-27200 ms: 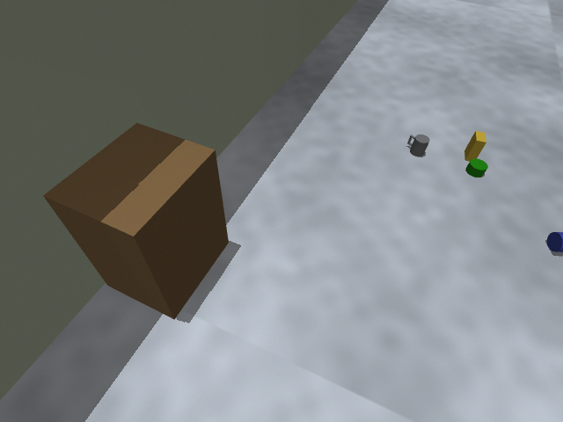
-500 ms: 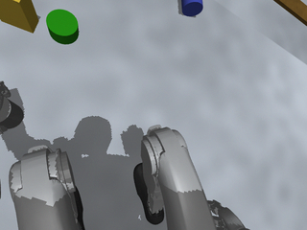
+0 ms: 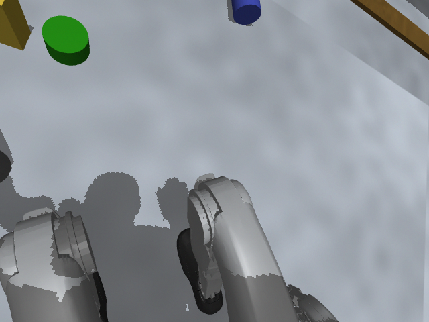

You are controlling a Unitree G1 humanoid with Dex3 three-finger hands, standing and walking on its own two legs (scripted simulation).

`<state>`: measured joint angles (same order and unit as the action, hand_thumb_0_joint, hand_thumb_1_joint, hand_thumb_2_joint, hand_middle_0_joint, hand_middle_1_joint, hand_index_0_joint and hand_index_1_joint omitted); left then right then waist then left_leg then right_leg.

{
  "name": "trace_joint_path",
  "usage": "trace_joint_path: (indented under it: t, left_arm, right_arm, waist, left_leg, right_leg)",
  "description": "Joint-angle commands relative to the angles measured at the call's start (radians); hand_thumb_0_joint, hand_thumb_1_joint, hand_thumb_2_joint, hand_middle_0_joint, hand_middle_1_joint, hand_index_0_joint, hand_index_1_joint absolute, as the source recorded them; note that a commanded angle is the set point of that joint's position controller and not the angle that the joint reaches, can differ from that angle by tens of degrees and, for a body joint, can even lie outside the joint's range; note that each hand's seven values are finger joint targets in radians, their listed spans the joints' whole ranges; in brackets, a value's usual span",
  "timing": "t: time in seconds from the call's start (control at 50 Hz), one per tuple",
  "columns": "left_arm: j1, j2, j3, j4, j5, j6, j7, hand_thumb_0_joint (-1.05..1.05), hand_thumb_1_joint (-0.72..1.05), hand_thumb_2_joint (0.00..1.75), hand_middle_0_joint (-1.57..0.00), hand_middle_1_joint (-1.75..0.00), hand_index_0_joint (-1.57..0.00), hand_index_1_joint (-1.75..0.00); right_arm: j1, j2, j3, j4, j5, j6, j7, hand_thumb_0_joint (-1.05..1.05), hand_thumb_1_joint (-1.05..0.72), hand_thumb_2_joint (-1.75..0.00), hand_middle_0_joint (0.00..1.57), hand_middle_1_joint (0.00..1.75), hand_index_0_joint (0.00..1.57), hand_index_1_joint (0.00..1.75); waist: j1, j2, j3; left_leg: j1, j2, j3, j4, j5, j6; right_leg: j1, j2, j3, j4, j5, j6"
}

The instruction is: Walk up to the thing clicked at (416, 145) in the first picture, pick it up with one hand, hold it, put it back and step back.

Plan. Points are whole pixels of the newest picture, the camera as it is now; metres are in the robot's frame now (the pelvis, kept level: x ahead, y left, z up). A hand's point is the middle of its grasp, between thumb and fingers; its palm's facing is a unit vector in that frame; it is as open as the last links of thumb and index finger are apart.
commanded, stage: open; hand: left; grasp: from above
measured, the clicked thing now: out of the picture +0.41 +0.33 -0.25
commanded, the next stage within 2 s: withdraw in 0.72 s
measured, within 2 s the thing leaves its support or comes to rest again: neither
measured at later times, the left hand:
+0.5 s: hand out of the picture +0.42 +0.31 -0.21, palm faces -0.42 -0.14 -0.90, open 13.4 cm
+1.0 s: hand out of the picture +0.42 +0.32 -0.21, palm faces -0.40 -0.14 -0.91, open 13.8 cm
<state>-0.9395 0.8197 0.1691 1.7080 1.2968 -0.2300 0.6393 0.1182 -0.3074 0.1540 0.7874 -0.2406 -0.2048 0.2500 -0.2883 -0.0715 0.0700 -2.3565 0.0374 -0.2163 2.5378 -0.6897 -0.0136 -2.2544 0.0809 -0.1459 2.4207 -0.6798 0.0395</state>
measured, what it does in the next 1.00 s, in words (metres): stands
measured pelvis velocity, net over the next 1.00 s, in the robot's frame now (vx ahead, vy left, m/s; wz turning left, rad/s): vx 0.00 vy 0.00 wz -0.01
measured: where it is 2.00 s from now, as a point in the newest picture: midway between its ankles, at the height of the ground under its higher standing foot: (153, 305)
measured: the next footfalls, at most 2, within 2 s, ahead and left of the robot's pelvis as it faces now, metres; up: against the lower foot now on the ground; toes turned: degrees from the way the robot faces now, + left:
none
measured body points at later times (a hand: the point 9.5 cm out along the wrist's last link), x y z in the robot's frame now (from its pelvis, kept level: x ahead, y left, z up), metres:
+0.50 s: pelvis +0.00 +0.00 +0.00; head +0.25 +0.10 +0.37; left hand +0.44 +0.32 -0.16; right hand +0.07 -0.26 -0.08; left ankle +0.07 +0.13 -0.26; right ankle +0.10 -0.11 -0.26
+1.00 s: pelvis +0.00 +0.00 +0.00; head +0.24 +0.10 +0.37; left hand +0.44 +0.32 -0.16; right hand +0.06 -0.26 -0.08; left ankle +0.07 +0.13 -0.26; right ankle +0.10 -0.11 -0.26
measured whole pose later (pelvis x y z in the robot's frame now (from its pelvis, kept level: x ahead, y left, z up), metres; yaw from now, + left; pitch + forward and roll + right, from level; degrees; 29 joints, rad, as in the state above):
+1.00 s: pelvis +0.00 +0.00 +0.00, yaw -1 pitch +28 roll -11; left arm -0.92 0.82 0.16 1.60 1.27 -0.22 0.62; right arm 0.12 -0.32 0.15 0.77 -0.23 -0.22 0.28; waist -0.28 -0.07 0.08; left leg -2.35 0.04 -0.22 2.53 -0.69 -0.01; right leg -2.25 0.08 -0.15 2.40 -0.68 0.04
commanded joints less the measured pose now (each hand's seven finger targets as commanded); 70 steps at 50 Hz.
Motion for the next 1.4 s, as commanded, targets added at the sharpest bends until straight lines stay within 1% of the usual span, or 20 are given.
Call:
trace_joint_path:
  t: [0.0,0.1,0.18,0.26,0.48,0.5,0.56,0.64,0.72,0.8,0.86,0.88,0.92,0.94,1.02,1.18,1.24,1.28,1.3,1.38]
  left_arm:
    - [-0.313,0.218,-0.018,-0.131,-0.014,-0.009,0.049,0.00,-0.28,0.95,-0.25,-0.99,-0.26,-0.97]
    - [-0.253,0.249,0.021,-0.135,-0.015,0.004,0.064,0.00,-0.38,1.02,-0.17,-1.05,-0.18,-1.03]
    - [-0.284,0.213,-0.023,-0.123,-0.027,0.019,0.046,0.00,-0.46,1.04,-0.10,-1.10,-0.11,-1.08]
    - [-0.237,0.228,-0.005,-0.137,-0.038,0.030,0.043,0.00,-0.47,1.07,-0.09,-1.11,-0.10,-1.10]
    - [-0.243,0.203,-0.024,-0.161,-0.068,0.032,0.026,0.00,-0.48,0.97,-0.07,-1.08,-0.09,-1.06]
    - [-0.233,0.246,0.016,-0.169,-0.068,0.029,0.031,0.00,-0.48,0.98,-0.07,-1.08,-0.09,-1.06]
    - [-0.250,0.197,-0.033,-0.139,-0.059,0.029,0.020,0.00,-0.47,1.01,-0.07,-1.10,-0.09,-1.08]
    - [-0.245,0.245,0.005,-0.139,-0.049,0.020,0.018,0.00,-0.47,1.03,-0.08,-1.09,-0.09,-1.08]
    - [-0.254,0.175,-0.042,-0.153,-0.065,0.008,0.010,0.00,-0.48,1.02,-0.07,-1.09,-0.09,-1.08]
    - [-0.236,0.251,0.004,-0.136,-0.045,0.008,0.020,0.00,-0.45,1.01,-0.08,-1.10,-0.10,-1.08]
    - [-0.242,0.228,-0.013,-0.143,-0.034,0.005,0.021,0.00,-0.51,0.97,-0.06,-1.03,-0.08,-1.01]
    - [-0.267,0.259,0.005,-0.186,-0.036,0.000,0.023,0.00,-0.51,0.97,-0.06,-1.03,-0.08,-1.01]
    - [-0.288,0.226,-0.031,-0.234,-0.034,0.004,0.016,0.00,-0.51,0.97,-0.06,-1.03,-0.08,-1.01]
    - [-0.289,0.277,0.018,-0.296,-0.037,0.004,0.023,0.00,-0.52,0.98,-0.06,-1.03,-0.08,-1.01]
    - [-0.179,0.236,0.049,-0.456,-0.072,0.056,0.008,0.00,-0.53,0.99,-0.06,-1.01,-0.07,-1.00]
    - [-0.164,0.096,-0.071,-0.677,-0.144,0.186,-0.177,0.00,-0.56,1.01,-0.07,-1.00,-0.06,-1.00]
    - [-0.132,-0.014,-0.143,-0.672,-0.195,0.198,-0.285,0.00,-0.56,1.02,-0.07,-1.00,-0.06,-1.01]
    - [-0.126,0.014,-0.137,-0.696,-0.208,0.187,-0.346,0.00,-0.56,1.02,-0.08,-1.00,-0.06,-1.01]
    - [-0.070,-0.066,-0.194,-0.600,-0.209,0.186,-0.383,0.00,-0.56,1.02,-0.08,-1.01,-0.07,-1.02]
    - [-0.117,-0.017,-0.187,-0.626,-0.212,0.129,-0.451,0.00,-0.56,1.03,-0.07,-1.02,-0.06,-1.03]
  right_arm:
    - [0.169,-0.283,-0.080,-0.014,0.002,-0.021,-0.002,0.00,-0.89,-0.90,0.20,0.30,0.20,0.30]
    - [0.174,-0.291,-0.083,-0.006,-0.001,-0.030,0.006,0.00,-0.89,-0.90,0.20,0.30,0.20,0.30]
    - [0.176,-0.289,-0.083,-0.005,-0.003,-0.046,0.021,0.00,-0.89,-0.90,0.20,0.30,0.20,0.30]
    - [0.170,-0.292,-0.086,-0.007,0.007,-0.049,0.024,0.00,-0.89,-0.90,0.20,0.30,0.20,0.30]
    - [0.180,-0.286,-0.078,-0.005,0.020,-0.047,0.033,0.00,-0.89,-0.90,0.20,0.30,0.20,0.30]
    - [0.180,-0.297,-0.082,-0.012,0.019,-0.045,0.030,0.00,-0.89,-0.90,0.20,0.30,0.20,0.30]
    - [0.173,-0.288,-0.079,-0.015,0.016,-0.043,0.033,0.00,-0.89,-0.90,0.20,0.30,0.20,0.30]
    - [0.183,-0.305,-0.087,-0.018,0.017,-0.036,0.024,0.00,-0.89,-0.90,0.20,0.30,0.20,0.30]
    - [0.159,-0.287,-0.077,-0.032,0.020,-0.036,0.021,0.00,-0.89,-0.90,0.20,0.30,0.20,0.30]
    - [0.187,-0.303,-0.086,-0.008,0.016,-0.031,0.019,0.00,-0.89,-0.90,0.20,0.30,0.20,0.30]
    - [0.171,-0.295,-0.080,-0.024,0.011,-0.024,0.017,0.00,-0.90,-0.90,0.20,0.30,0.20,0.30]
    - [0.172,-0.298,-0.084,-0.022,0.014,-0.019,0.014,0.00,-0.90,-0.90,0.20,0.30,0.20,0.30]
    - [0.164,-0.281,-0.083,-0.027,0.015,-0.025,0.019,0.00,-0.90,-0.90,0.20,0.30,0.20,0.30]
    - [0.169,-0.294,-0.093,-0.029,0.012,-0.025,0.019,0.00,-0.90,-0.90,0.20,0.30,0.20,0.30]
    - [0.161,-0.279,-0.142,-0.032,0.048,-0.001,0.022,0.00,-0.90,-0.90,0.20,0.30,0.20,0.30]
    - [0.201,-0.231,-0.226,-0.030,0.141,0.101,-0.013,0.00,-0.91,-0.91,0.20,0.30,0.20,0.30]
    - [0.221,-0.202,-0.241,-0.044,0.160,0.130,-0.038,0.00,-0.91,-0.91,0.20,0.30,0.20,0.30]
    - [0.200,-0.200,-0.247,-0.089,0.169,0.140,-0.062,0.00,-0.91,-0.91,0.20,0.30,0.20,0.30]
    - [0.215,-0.188,-0.238,-0.071,0.171,0.150,-0.071,0.00,-0.91,-0.91,0.20,0.30,0.20,0.30]
    - [0.199,-0.181,-0.216,-0.110,0.175,0.169,-0.118,0.00,-0.91,-0.90,0.20,0.30,0.20,0.30]
  waist:
    - [-0.044,0.370,-0.602]
    - [-0.016,0.406,-0.638]
    - [-0.049,0.403,-0.612]
    - [-0.014,0.407,-0.626]
    - [-0.024,0.392,-0.650]
    - [-0.021,0.371,-0.672]
    - [-0.040,0.387,-0.641]
    - [-0.034,0.374,-0.612]
    - [-0.028,0.358,-0.628]
    - [-0.027,0.382,-0.645]
    - [-0.033,0.388,-0.624]
    - [-0.024,0.409,-0.642]
    - [-0.016,0.448,-0.665]
    - [-0.003,0.463,-0.713]
    - [0.077,0.553,-0.857]
    - [0.117,0.442,-0.914]
    - [0.091,0.291,-0.838]
    - [0.092,0.212,-0.803]
    - [0.075,0.152,-0.728]
    - [0.091,0.070,-0.651]
  left_leg:
    - [0.448,-0.001,0.102,-0.243,0.114,0.030]
    - [0.473,-0.001,0.105,-0.257,0.137,0.026]
    - [0.478,0.003,0.097,-0.243,0.140,0.026]
    - [0.487,0.002,0.098,-0.260,0.140,0.024]
    - [0.473,0.002,0.105,-0.253,0.180,0.034]
    - [0.483,0.004,0.103,-0.247,0.200,0.034]
    - [0.473,0.003,0.102,-0.249,0.167,0.032]
    - [0.466,0.004,0.094,-0.260,0.138,0.031]
    - [0.465,0.001,0.093,-0.271,0.125,0.032]
    - [0.484,0.005,0.095,-0.258,0.170,0.029]
    - [0.481,0.003,0.098,-0.261,0.163,0.029]
    - [0.482,0.006,0.098,-0.265,0.156,0.030]
    - [0.507,0.002,0.107,-0.264,0.149,0.026]
    - [0.537,0.003,0.106,-0.273,0.175,0.024]
    - [0.643,0.001,0.115,-0.336,0.219,0.008]
    - [0.656,-0.013,0.156,-0.454,0.178,0.035]
    - [0.617,-0.019,0.156,-0.485,0.152,0.049]
    - [0.587,-0.024,0.156,-0.505,0.125,0.056]
    - [0.547,-0.026,0.160,-0.506,0.108,0.061]
    - [0.477,-0.037,0.179,-0.518,0.084,0.064]
  right_leg:
    - [0.284,0.024,-0.097,-0.237,0.181,-0.063]
    - [0.308,0.026,-0.100,-0.239,0.195,-0.065]
    - [0.289,0.025,-0.103,-0.229,0.215,-0.062]
    - [0.298,0.025,-0.100,-0.237,0.208,-0.065]
    - [0.358,0.030,-0.088,-0.254,0.253,-0.062]
    - [0.374,0.030,-0.093,-0.254,0.274,-0.058]
    - [0.345,0.030,-0.094,-0.246,0.243,-0.063]
    - [0.314,0.026,-0.101,-0.249,0.202,-0.066]
    - [0.325,0.030,-0.100,-0.265,0.190,-0.065]
    - [0.338,0.030,-0.100,-0.242,0.239,-0.064]
    - [0.320,0.031,-0.104,-0.247,0.228,-0.066]
    - [0.328,0.032,-0.098,-0.251,0.223,-0.066]
    - [0.321,0.026,-0.086,-0.244,0.214,-0.070]
    - [0.345,0.027,-0.094,-0.247,0.239,-0.068]
    - [0.334,0.015,-0.083,-0.248,0.267,-0.079]
    - [0.371,0.004,-0.007,-0.382,0.234,-0.085]
    - [0.422,0.003,0.011,-0.457,0.208,-0.079]
    - [0.457,0.003,0.026,-0.497,0.170,-0.079]
    - [0.455,0.001,0.029,-0.518,0.156,-0.074]
    - [0.503,-0.003,0.055,-0.577,0.081,-0.077]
